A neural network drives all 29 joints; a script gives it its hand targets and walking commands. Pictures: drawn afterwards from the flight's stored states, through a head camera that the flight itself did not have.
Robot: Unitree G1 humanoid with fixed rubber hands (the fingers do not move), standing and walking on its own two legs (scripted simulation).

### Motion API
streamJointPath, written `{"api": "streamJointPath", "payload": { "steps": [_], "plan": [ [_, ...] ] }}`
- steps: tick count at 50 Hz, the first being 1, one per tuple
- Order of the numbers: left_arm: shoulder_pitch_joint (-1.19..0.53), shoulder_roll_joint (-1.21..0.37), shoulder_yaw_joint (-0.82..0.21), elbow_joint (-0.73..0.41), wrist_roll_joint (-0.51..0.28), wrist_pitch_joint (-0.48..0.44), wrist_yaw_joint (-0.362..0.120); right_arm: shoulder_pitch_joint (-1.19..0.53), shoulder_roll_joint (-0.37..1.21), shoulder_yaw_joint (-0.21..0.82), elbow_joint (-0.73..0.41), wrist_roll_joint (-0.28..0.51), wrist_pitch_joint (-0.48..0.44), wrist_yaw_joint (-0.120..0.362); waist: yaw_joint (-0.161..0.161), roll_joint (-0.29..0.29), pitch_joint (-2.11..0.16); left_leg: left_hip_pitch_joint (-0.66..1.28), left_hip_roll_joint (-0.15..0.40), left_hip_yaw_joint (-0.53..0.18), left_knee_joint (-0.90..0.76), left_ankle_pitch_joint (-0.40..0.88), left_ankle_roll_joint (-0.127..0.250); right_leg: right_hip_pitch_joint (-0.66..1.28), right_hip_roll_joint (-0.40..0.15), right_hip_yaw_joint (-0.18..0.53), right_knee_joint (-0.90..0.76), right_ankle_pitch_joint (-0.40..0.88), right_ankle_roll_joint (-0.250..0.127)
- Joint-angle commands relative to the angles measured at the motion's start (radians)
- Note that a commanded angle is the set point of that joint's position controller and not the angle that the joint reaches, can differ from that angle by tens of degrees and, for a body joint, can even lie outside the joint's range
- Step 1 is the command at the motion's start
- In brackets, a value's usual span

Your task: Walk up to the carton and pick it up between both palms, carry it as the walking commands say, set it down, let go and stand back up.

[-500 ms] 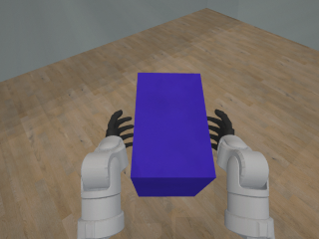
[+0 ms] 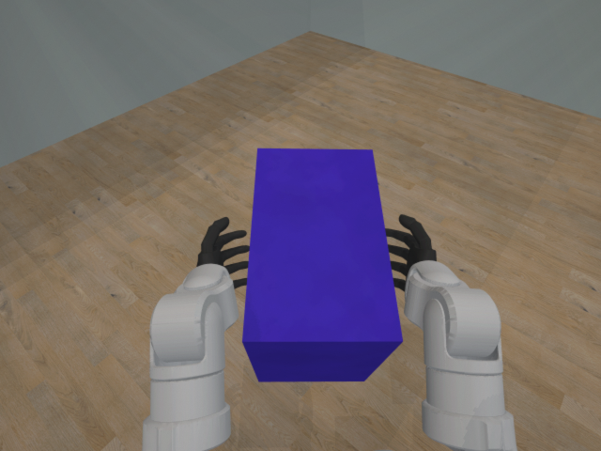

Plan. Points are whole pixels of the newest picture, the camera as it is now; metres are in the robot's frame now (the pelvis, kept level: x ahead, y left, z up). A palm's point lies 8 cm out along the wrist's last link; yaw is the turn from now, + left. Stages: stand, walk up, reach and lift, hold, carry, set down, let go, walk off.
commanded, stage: carry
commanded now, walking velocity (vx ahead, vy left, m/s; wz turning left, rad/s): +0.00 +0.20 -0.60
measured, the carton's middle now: (313, 270) +0.36 +0.01 +0.05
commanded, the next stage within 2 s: none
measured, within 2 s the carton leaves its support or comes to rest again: neither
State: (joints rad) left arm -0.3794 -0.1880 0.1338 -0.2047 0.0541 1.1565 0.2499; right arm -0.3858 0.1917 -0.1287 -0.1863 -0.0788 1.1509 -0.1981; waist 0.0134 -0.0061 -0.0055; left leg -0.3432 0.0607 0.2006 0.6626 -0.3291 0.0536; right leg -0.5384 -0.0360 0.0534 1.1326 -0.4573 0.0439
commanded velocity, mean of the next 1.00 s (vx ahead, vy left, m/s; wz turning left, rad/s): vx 0.00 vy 0.20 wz -0.60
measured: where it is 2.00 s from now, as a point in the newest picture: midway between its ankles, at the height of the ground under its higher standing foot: outside the picture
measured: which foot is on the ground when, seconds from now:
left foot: down 0.00-0.18, up 0.20-0.46, down 0.48-0.88, up 0.90-1.00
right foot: up 0.00-0.16, down 0.18-0.48, up 0.50-0.86, down 0.88-1.00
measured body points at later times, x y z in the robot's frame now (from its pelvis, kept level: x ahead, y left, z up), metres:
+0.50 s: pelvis -0.05 +0.03 -0.01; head -0.01 +0.02 +0.44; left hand +0.30 +0.09 +0.07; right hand +0.25 -0.15 +0.07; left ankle +0.00 +0.12 -0.73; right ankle -0.03 -0.13 -0.72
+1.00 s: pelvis -0.07 +0.05 -0.01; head -0.05 +0.01 +0.44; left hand +0.27 +0.00 +0.07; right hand +0.15 -0.22 +0.05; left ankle -0.01 +0.16 -0.68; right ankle -0.11 -0.07 -0.72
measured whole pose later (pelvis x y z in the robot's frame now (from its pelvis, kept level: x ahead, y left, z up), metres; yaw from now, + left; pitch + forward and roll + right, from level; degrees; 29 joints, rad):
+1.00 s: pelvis -0.07 +0.05 -0.01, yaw -30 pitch +3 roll +3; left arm -0.36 -0.18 0.12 -0.20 0.04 1.16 0.25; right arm -0.35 0.18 -0.10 -0.21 -0.08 1.17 -0.21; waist 0.02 0.02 0.03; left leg -0.54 0.03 0.12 1.03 -0.53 0.00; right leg -0.48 -0.03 0.07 0.79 -0.36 0.01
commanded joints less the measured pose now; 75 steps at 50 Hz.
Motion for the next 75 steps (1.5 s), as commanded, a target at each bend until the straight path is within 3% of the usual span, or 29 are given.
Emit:
{"api": "streamJointPath", "payload": {
  "steps": [1, 4, 6, 8, 11, 13, 18, 21, 22, 23, 24, 28, 34, 38, 40, 41, 42, 43, 46, 51, 55, 56, 58, 60, 62, 68, 73, 74, 75],
  "plan": [
    [-0.373, -0.878, -0.555, -0.085, -0.288, 0.010, -0.147, -0.261, 0.905, 0.479, -0.036, 0.268, -0.012, 0.088, -0.011, 0.172, -0.382, 0.375, 0.232, -0.068, -0.155, 0.646, 0.080, -0.079, -0.005, -0.170, -0.125, -0.025, -0.003],
    [-0.332, -0.849, -0.519, -0.068, -0.278, 0.020, -0.148, -0.249, 0.902, 0.487, -0.019, 0.252, 0.000, 0.074, -0.014, 0.144, -0.450, 0.401, 0.261, -0.049, -0.061, 0.683, 0.101, 0.024, -0.015, -0.176, -0.357, 0.009, -0.024],
    [-0.314, -0.852, -0.496, -0.055, -0.273, 0.017, -0.155, -0.277, 0.895, 0.509, -0.023, 0.257, 0.002, 0.066, 0.022, 0.022, -0.456, 0.234, 0.213, 0.004, 0.092, 0.536, 0.030, 0.232, -0.042, -0.081, -0.654, 0.192, -0.058],
    [-0.281, -0.821, -0.461, -0.051, -0.263, 0.003, -0.164, -0.325, 0.909, 0.555, -0.073, 0.275, -0.001, 0.068, -0.002, -0.507, -0.413, -0.317, -0.031, -0.069, 0.334, -0.335, -0.101, 0.498, -0.358, 0.572, -0.706, 0.890, -0.213],
    [-0.297, -0.906, -0.479, -0.099, -0.285, -0.031, -0.179, -0.398, 1.002, 0.613, -0.099, 0.321, -0.017, 0.080, -0.001, -0.285, -0.378, -0.375, -0.049, -0.232, 0.489, -0.231, -0.097, 0.464, -0.264, 0.490, -0.676, 0.813, -0.197],
    [-0.353, -0.935, -0.486, -0.143, -0.299, -0.048, -0.183, -0.447, 1.017, 0.612, -0.155, 0.343, -0.036, 0.082, 0.003, -0.304, -0.409, -0.287, -0.065, -0.199, 0.416, -0.177, -0.103, 0.425, -0.223, 0.400, -0.679, 0.801, -0.191],
    [-0.338, -0.928, -0.527, -0.205, -0.296, -0.059, -0.169, -0.397, 1.002, 0.610, -0.200, 0.348, -0.051, 0.086, 0.018, -0.317, -0.460, -0.112, -0.099, -0.182, 0.169, -0.150, -0.111, 0.343, -0.218, 0.441, -0.679, 0.895, -0.210],
    [-0.345, -0.908, -0.549, -0.225, -0.296, -0.055, -0.157, -0.355, 0.985, 0.578, -0.184, 0.345, -0.049, 0.095, 0.006, -0.292, -0.497, 0.271, -0.071, -0.146, -0.185, -0.028, -0.083, 0.107, -0.144, 0.328, -0.616, 0.668, -0.140],
    [-0.352, -0.908, -0.557, -0.226, -0.295, -0.053, -0.153, -0.339, 0.991, 0.563, -0.161, 0.344, -0.049, 0.096, 0.001, -0.150, -0.515, 0.451, 0.040, -0.195, -0.273, 0.073, -0.064, -0.030, -0.066, 0.213, -0.510, 0.309, -0.089],
    [-0.361, -0.917, -0.565, -0.232, -0.297, -0.046, -0.153, -0.322, 0.977, 0.548, -0.152, 0.341, -0.052, 0.097, -0.012, 0.137, -0.516, 0.610, 0.295, -0.384, -0.330, 0.177, -0.004, -0.258, 0.038, 0.009, -0.269, -0.046, -0.032],
    [-0.359, -0.919, -0.570, -0.234, -0.299, -0.041, -0.153, -0.326, 0.974, 0.549, -0.169, 0.344, -0.056, 0.097, 0.011, 0.245, -0.465, 0.488, 0.437, -0.444, -0.325, 0.320, 0.067, -0.289, 0.033, -0.084, -0.025, -0.196, -0.028],
    [-0.440, -0.945, -0.620, -0.244, -0.320, -0.036, -0.152, -0.303, 0.979, 0.522, -0.157, 0.317, -0.047, 0.105, 0.008, 0.111, -0.385, 0.272, 0.301, -0.218, -0.319, 0.219, 0.074, -0.165, -0.021, -0.098, 0.193, -0.018, -0.001],
    [-0.397, -0.895, -0.594, -0.190, -0.301, -0.001, -0.140, -0.273, 0.926, 0.498, -0.115, 0.290, -0.022, 0.092, -0.007, 0.166, -0.377, 0.417, 0.251, -0.079, -0.173, 0.625, 0.084, -0.146, -0.006, -0.162, -0.070, -0.022, 0.007],
    [-0.343, -0.864, -0.545, -0.159, -0.285, 0.013, -0.143, -0.254, 0.926, 0.513, -0.085, 0.273, -0.006, 0.079, -0.014, 0.137, -0.435, 0.393, 0.303, -0.051, -0.091, 0.645, 0.115, -0.009, -0.018, -0.180, -0.300, -0.002, -0.017],
    [-0.332, -0.876, -0.527, -0.145, -0.283, 0.011, -0.151, -0.272, 0.936, 0.536, -0.089, 0.276, -0.005, 0.073, 0.007, 0.073, -0.463, 0.326, 0.268, 0.017, 0.035, 0.607, 0.059, 0.140, -0.021, -0.161, -0.542, 0.137, -0.040],
    [-0.312, -0.879, -0.515, -0.141, -0.283, 0.006, -0.155, -0.296, 0.929, 0.542, -0.097, 0.280, -0.006, 0.071, 0.032, -0.043, -0.447, 0.160, 0.219, 0.003, 0.143, 0.458, 0.001, 0.266, -0.057, 0.004, -0.669, 0.259, -0.076],
    [-0.311, -0.863, -0.501, -0.147, -0.283, -0.001, -0.159, -0.297, 0.939, 0.559, -0.119, 0.281, -0.008, 0.071, 0.009, -0.363, -0.445, -0.126, 0.075, 0.001, 0.271, -0.041, -0.080, 0.422, -0.284, 0.411, -0.699, 0.782, -0.161],
    [-0.284, -0.857, -0.493, -0.139, -0.277, -0.009, -0.166, -0.339, 0.956, 0.590, -0.140, 0.302, -0.011, 0.078, 0.000, -0.482, -0.399, -0.328, -0.040, -0.100, 0.395, -0.368, -0.110, 0.480, -0.333, 0.597, -0.688, 0.952, -0.220],
    [-0.317, -0.932, -0.512, -0.171, -0.295, -0.036, -0.177, -0.379, 1.032, 0.618, -0.134, 0.332, -0.026, 0.088, -0.002, -0.262, -0.362, -0.340, -0.048, -0.231, 0.489, -0.233, -0.101, 0.412, -0.235, 0.491, -0.690, 0.753, -0.178],
    [-0.357, -0.957, -0.550, -0.264, -0.316, -0.065, -0.174, -0.399, 1.033, 0.624, -0.243, 0.365, -0.063, 0.092, 0.016, -0.299, -0.466, -0.202, -0.093, -0.191, 0.268, -0.184, -0.116, 0.408, -0.217, 0.464, -0.669, 0.926, -0.211],
    [-0.354, -0.936, -0.589, -0.311, -0.316, -0.072, -0.157, -0.343, 1.009, 0.600, -0.248, 0.364, -0.067, 0.100, 0.006, -0.306, -0.518, 0.193, -0.081, -0.152, -0.126, -0.046, -0.088, 0.187, -0.153, 0.371, -0.604, 0.828, -0.154],
    [-0.353, -0.930, -0.596, -0.314, -0.315, -0.071, -0.152, -0.322, 1.011, 0.587, -0.225, 0.360, -0.066, 0.102, 0.003, -0.199, -0.535, 0.362, -0.010, -0.170, -0.255, 0.051, -0.063, 0.075, -0.081, 0.274, -0.518, 0.533, -0.109],
    [-0.344, -0.936, -0.604, -0.316, -0.312, -0.060, -0.151, -0.289, 0.992, 0.563, -0.215, 0.354, -0.072, 0.102, 0.002, 0.253, -0.523, 0.576, 0.421, -0.446, -0.279, 0.420, 0.085, -0.293, 0.065, -0.061, -0.049, -0.176, -0.025],
    [-0.408, -0.928, -0.650, -0.356, -0.330, -0.055, -0.152, -0.274, 0.980, 0.555, -0.213, 0.335, -0.067, 0.111, 0.002, 0.173, -0.437, 0.362, 0.418, -0.352, -0.278, 0.449, 0.146, -0.214, -0.008, -0.082, 0.193, -0.130, -0.005],
    [-0.417, -0.948, -0.657, -0.327, -0.331, -0.051, -0.151, -0.269, 0.985, 0.544, -0.218, 0.326, -0.063, 0.110, 0.003, 0.119, -0.419, 0.337, 0.317, -0.223, -0.268, 0.386, 0.108, -0.190, -0.019, -0.087, 0.207, -0.044, 0.007],
    [-0.367, -0.897, -0.623, -0.242, -0.304, -0.007, -0.140, -0.232, 0.926, 0.514, -0.157, 0.294, -0.029, 0.094, -0.010, 0.186, -0.387, 0.457, 0.256, -0.079, -0.124, 0.759, 0.108, -0.156, 0.004, -0.173, -0.087, -0.040, 0.017],
    [-0.310, -0.861, -0.565, -0.192, -0.283, 0.012, -0.145, -0.213, 0.921, 0.531, -0.114, 0.274, -0.006, 0.079, -0.007, 0.145, -0.455, 0.413, 0.292, -0.002, 0.004, 0.739, 0.090, 0.052, -0.004, -0.205, -0.441, 0.060, -0.015],
    [-0.308, -0.867, -0.555, -0.180, -0.279, 0.011, -0.147, -0.223, 0.920, 0.539, -0.109, 0.275, -0.005, 0.076, 0.012, 0.096, -0.465, 0.321, 0.266, 0.032, 0.098, 0.712, 0.039, 0.175, -0.006, -0.164, -0.586, 0.174, -0.032],
    [-0.281, -0.865, -0.541, -0.171, -0.276, 0.007, -0.151, -0.244, 0.911, 0.543, -0.113, 0.278, -0.004, 0.074, 0.035, -0.038, -0.452, 0.119, 0.212, 0.003, 0.201, 0.475, -0.020, 0.323, -0.067, 0.039, -0.664, 0.370, -0.081]
  ]
}}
